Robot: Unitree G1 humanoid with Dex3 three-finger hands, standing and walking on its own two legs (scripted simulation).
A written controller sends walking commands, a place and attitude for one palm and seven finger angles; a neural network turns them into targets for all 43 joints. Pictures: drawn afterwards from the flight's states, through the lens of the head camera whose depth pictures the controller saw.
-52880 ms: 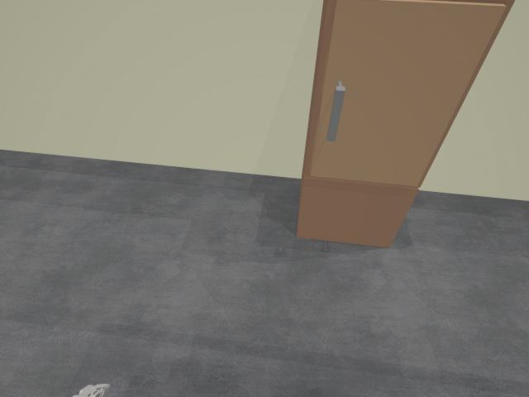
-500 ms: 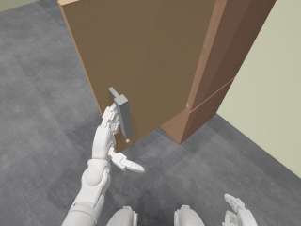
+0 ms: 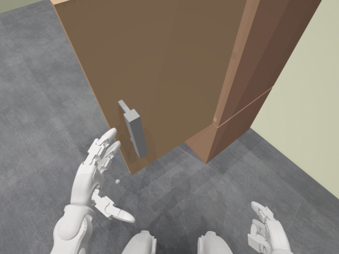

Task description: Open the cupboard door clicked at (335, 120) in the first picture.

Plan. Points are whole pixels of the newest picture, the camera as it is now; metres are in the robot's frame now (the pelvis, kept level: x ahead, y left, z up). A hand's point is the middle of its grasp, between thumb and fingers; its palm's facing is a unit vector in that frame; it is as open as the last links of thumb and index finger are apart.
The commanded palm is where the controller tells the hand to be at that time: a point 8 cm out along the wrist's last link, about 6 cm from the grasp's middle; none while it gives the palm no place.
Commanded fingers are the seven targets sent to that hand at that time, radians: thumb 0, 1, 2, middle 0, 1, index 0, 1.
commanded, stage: slide the hand sideways off the handle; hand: left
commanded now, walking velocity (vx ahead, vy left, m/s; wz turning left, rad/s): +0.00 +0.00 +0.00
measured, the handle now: (133, 130) +0.39 +0.12 +0.04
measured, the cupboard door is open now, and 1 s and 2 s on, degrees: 87 87 87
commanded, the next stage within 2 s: draw the hand back to the body in 0.28 s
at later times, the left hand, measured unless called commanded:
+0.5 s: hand (99, 195) +0.23 +0.16 +0.05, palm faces -0.08 -1.00 -0.05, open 16.3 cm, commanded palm +0.21 +0.23 +0.07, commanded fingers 0.00 -0.50 0.30 -0.15 -0.30 -0.15 -0.30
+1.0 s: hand (44, 186) +0.22 +0.22 +0.14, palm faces +0.14 -0.95 -0.28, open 15.6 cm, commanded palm +0.18 +0.27 +0.16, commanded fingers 0.00 -0.08 0.48 -0.17 -0.30 -0.17 -0.30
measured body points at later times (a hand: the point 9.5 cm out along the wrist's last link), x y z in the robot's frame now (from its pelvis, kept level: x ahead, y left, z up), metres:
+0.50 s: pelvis -0.01 +0.00 -0.01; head +0.06 -0.01 +0.44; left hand +0.23 +0.21 +0.06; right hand +0.17 -0.24 -0.09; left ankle +0.00 +0.12 -0.65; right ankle +0.03 -0.11 -0.65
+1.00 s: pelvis +0.01 +0.01 +0.05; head +0.02 +0.00 +0.50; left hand +0.20 +0.27 +0.16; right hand +0.19 -0.22 -0.01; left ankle +0.00 +0.12 -0.65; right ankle +0.03 -0.11 -0.65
